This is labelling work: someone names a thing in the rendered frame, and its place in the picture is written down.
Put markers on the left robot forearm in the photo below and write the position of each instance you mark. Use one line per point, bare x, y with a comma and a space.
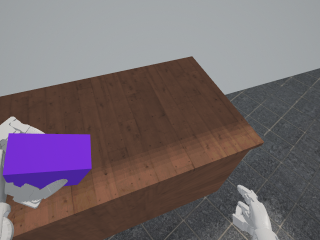
6, 226

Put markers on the table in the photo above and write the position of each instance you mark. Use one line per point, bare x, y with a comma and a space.
161, 136

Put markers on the robot right hand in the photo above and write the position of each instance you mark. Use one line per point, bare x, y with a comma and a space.
254, 216

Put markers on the sponge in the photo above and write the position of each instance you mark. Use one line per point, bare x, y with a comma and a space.
40, 159

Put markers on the right robot forearm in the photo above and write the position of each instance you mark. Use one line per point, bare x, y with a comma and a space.
264, 234

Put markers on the robot left hand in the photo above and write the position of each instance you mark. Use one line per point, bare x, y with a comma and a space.
27, 194

